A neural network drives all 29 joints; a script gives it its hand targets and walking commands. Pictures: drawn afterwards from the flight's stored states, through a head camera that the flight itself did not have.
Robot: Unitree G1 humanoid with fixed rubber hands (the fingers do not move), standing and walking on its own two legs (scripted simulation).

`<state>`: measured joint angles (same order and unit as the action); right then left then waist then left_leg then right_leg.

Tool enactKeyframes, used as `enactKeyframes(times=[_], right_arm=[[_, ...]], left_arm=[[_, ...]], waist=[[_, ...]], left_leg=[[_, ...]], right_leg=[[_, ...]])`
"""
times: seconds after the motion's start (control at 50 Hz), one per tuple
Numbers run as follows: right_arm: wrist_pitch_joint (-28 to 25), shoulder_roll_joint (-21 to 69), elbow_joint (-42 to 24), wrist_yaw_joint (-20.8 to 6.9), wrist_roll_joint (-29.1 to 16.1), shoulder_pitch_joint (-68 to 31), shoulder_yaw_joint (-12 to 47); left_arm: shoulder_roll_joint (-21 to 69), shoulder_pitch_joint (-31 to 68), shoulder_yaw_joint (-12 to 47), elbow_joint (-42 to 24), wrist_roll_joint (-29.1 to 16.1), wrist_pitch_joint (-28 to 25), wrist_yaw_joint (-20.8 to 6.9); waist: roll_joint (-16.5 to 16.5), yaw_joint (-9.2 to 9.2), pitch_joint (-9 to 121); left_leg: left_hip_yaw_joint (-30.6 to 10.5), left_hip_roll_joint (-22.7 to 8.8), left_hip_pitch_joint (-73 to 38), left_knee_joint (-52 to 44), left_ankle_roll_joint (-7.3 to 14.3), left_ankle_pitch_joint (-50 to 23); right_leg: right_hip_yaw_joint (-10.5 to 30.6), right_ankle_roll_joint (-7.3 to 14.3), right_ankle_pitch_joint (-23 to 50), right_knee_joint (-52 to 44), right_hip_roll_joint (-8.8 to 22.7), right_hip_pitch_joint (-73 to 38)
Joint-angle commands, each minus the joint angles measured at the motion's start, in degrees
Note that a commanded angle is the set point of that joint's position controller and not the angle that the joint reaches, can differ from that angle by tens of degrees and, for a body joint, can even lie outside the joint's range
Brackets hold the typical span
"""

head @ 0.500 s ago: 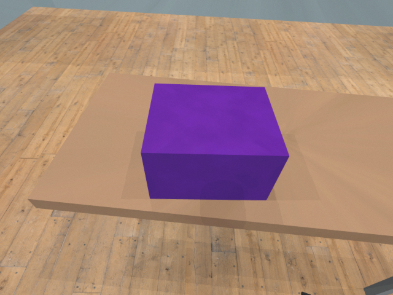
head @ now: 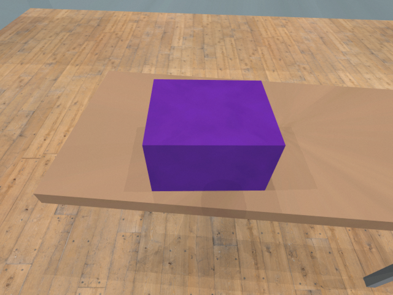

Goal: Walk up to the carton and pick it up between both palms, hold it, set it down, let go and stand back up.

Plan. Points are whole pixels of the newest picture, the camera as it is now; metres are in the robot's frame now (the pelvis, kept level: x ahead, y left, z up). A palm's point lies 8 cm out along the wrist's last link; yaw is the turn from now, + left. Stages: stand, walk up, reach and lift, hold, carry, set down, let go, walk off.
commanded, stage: walk up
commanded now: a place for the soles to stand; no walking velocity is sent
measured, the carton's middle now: (208, 133) +0.50 -0.03 +0.03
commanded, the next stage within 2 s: reach and lift in 1.12 s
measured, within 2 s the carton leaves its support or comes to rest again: neither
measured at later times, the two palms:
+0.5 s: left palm out of the picture +0.03 +0.25 -0.13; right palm out of the picture +0.03 -0.25 -0.13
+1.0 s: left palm out of the picture +0.04 +0.23 -0.13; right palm out of the picture +0.02 -0.27 -0.13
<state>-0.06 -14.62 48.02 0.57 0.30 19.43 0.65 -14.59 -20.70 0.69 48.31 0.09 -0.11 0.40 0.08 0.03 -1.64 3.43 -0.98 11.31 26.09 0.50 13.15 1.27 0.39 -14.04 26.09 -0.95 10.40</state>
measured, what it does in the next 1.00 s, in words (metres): stands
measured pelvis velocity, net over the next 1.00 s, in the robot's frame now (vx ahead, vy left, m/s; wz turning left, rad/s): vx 0.01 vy -0.01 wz -0.06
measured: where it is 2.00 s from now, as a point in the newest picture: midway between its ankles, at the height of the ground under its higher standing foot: outside the picture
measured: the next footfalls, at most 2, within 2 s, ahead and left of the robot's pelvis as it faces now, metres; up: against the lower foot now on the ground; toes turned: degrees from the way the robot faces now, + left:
none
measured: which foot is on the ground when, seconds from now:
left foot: down 0.00-1.00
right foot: down 0.00-1.00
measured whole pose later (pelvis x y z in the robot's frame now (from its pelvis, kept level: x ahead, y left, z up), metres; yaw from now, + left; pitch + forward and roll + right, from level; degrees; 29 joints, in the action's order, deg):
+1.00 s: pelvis +0.01 -0.01 +0.00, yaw -3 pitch -1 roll +0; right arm -0.3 -13.4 51.4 1.8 0.8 19.6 0.6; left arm -13.2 -19.8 0.3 53.9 -0.1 0.1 1.4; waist -0.1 0.0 -1.3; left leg 5.2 -3.3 9.4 25.3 -1.1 14.4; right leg 3.8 1.7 -14.2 25.5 -3.3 9.8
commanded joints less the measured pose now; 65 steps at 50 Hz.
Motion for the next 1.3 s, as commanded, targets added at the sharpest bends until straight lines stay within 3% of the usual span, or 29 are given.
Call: enactKeyframes(times=[0.0, 0.1, 0.16, 0.3, 0.4, 0.5, 0.52, 0.66, 0.7, 0.92, 0.98, 1.1, 1.12, 1.14, 1.16, 1.18, 1.22, 1.28], right_arm=[[-1.2, -7.4, -2.7, 0.5, -0.1, 1.6, -2.1], [-1.2, -7.3, -2.1, 0.7, 0.0, 2.4, -1.9], [-1.2, -6.9, -1.5, 0.7, 0.0, 2.5, -1.9], [-1.1, -6.5, 0.0, 1.0, 0.1, 3.6, -1.8], [-1.6, -7.2, -0.9, 1.2, 0.6, 3.2, -2.3], [-1.6, -6.5, -1.3, 1.3, 0.6, 3.3, -2.1], [-1.5, -6.0, -1.0, 1.3, 0.7, 3.8, -2.1], [-1.4, -5.8, -0.2, 1.5, 0.5, 4.1, -1.9], [-1.2, -6.3, -0.4, 1.5, 0.5, 3.5, -1.9], [-1.1, -5.8, 0.8, 1.7, 0.7, 3.7, -1.8], [-1.0, -6.1, 1.0, 1.7, 0.7, 3.2, -1.9], [-1.1, -6.0, 1.5, 1.8, 0.6, 4.0, -1.9], [-4.0, -3.8, -5.1, -1.2, 6.4, -43.3, -9.8], [-2.2, -4.8, -3.3, -3.2, 8.6, -32.8, -12.2], [-0.8, -5.4, -6.0, -4.0, 8.2, -30.3, -11.6], [1.4, -4.9, -7.7, -4.3, 6.8, -26.8, -11.0], [3.8, -5.0, -13.1, -3.9, 3.0, -22.4, -10.0], [5.5, -7.0, -9.5, -3.1, -3.9, -11.9, -7.9]], left_arm=[[-7.1, -2.3, -1.9, -2.5, 0.1, -1.3, 0.6], [-6.6, -2.6, -1.6, -1.4, 0.0, -1.4, 0.7], [-6.8, -2.7, -1.7, -1.0, 0.1, -1.3, 0.7], [-6.6, -2.6, -1.6, -0.1, -0.2, -1.3, 0.9], [-5.8, -3.1, -1.9, 1.4, 0.0, -0.6, 1.0], [-6.1, -3.1, -2.0, 2.2, 0.1, -0.9, 1.2], [-6.2, -3.1, -2.0, 2.1, 0.0, -0.9, 1.2], [-6.3, -3.0, -1.9, 2.7, 0.0, -0.7, 1.4], [-6.0, -3.3, -1.9, 2.8, -0.1, -0.6, 1.4], [-6.0, -2.1, -2.1, 3.5, -0.2, -0.6, 1.4], [-5.6, -2.5, -2.1, 3.8, -0.1, -0.5, 1.4], [-5.8, -2.2, -2.2, 4.2, -0.2, -0.5, 1.4], [-12.5, 46.6, -4.2, -12.6, -1.7, 9.8, 0.8], [-12.3, 38.1, -2.3, -12.1, -2.7, 16.0, 1.7], [-13.0, 37.5, -2.7, -14.9, -2.5, 19.8, 1.5], [-11.0, 33.9, -2.0, -15.7, -2.4, 23.4, 1.1], [-10.3, 30.0, -3.3, -22.2, -1.0, 29.4, 0.1], [-8.6, 20.3, -4.7, -28.0, 2.5, 35.1, -1.7]], waist=[[0.0, -0.24, -1.4], [1.3, -0.12, -1.3], [-0.2, -0.07, -1.9], [0.0, -0.25, -1.8], [0.2, 0.18, -2.4], [0.9, -0.32, -1.1], [-0.6, -0.15, -0.8], [-0.9, -0.33, -0.1], [0.9, 0.03, -0.4], [-1.2, -0.13, -1.6], [0.5, 0.18, -1.8], [-0.5, 0.15, -2.6], [-1.4, -0.47, -1.8], [-4.0, -1.29, -7.9], [-6.2, -0.92, -5.8], [-6.0, -1.28, -2.8], [-2.8, 0.04, 9.3], [1.1, -1.83, 21.6]], left_leg=[[-7.1, -6.0, 0.2, -6.3, 1.7, 2.0], [-6.5, -5.8, -0.9, -6.0, 1.5, 0.3], [-6.3, -5.8, -0.8, -5.9, 1.3, -0.1], [-5.8, -5.8, -1.8, -5.2, 1.0, -2.8], [-7.1, -7.4, 0.0, -6.9, 1.9, 1.1], [-5.0, -6.4, -1.6, -5.5, 1.5, -3.6], [-4.8, -6.5, -2.1, -5.2, 1.3, -4.2], [-4.0, -6.9, -3.9, -4.1, 1.2, -7.6], [-3.8, -6.7, -2.7, -4.3, 1.3, -5.8], [-2.8, -7.0, -3.8, -4.5, 1.0, -4.0], [-2.6, -7.2, -3.5, -4.9, 1.1, -2.5], [-2.5, -7.3, -3.1, -5.5, 1.2, -2.2], [1.5, -2.1, 17.7, 4.6, 0.2, 12.0], [2.9, -2.1, 20.7, 6.4, 0.5, 18.9], [3.4, -1.8, 18.3, 7.6, 0.7, 17.5], [3.2, -2.4, 15.2, 8.5, 0.2, 15.4], [2.6, -2.9, 9.1, 11.8, -1.5, 6.8], [2.5, -2.0, -4.1, 14.5, -5.0, -4.9]], right_leg=[[6.3, 1.2, 0.7, -5.4, 5.1, 3.5], [6.3, 1.3, 2.3, -5.3, 5.2, 3.7], [6.0, 0.9, 2.6, -5.2, 5.0, 4.2], [6.5, 1.1, 4.2, -5.6, 5.1, 4.5], [6.0, 1.3, 3.6, -4.1, 4.3, 3.9], [6.7, 1.3, 8.8, -4.2, 5.0, 3.3], [6.7, 1.4, 9.3, -4.2, 4.9, 3.0], [6.9, 1.5, 12.5, -3.9, 4.7, 2.9], [7.3, 1.5, 12.0, -4.1, 4.9, 2.4], [8.0, 1.6, 10.0, -4.8, 4.3, 4.0], [8.4, 1.5, 9.2, -5.2, 4.3, 3.6], [8.5, 1.6, 8.8, -5.0, 4.0, 4.0], [-2.4, 1.8, -12.7, 6.4, 2.6, 14.1], [-2.4, 2.3, -20.6, 7.8, 3.8, 13.0], [-1.9, 2.4, -21.1, 7.3, 4.8, 12.7], [-1.4, 2.1, -16.5, 8.1, 5.3, 11.1], [-1.1, 1.4, -0.2, 10.0, 5.6, 10.2], [-3.6, 1.3, 16.9, 10.7, 3.3, 7.4]])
